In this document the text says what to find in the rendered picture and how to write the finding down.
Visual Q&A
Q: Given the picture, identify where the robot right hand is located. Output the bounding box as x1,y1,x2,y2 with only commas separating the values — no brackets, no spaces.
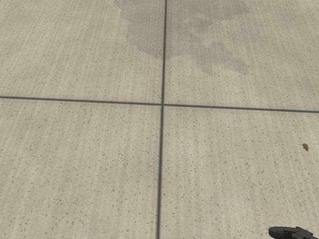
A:
268,226,318,239

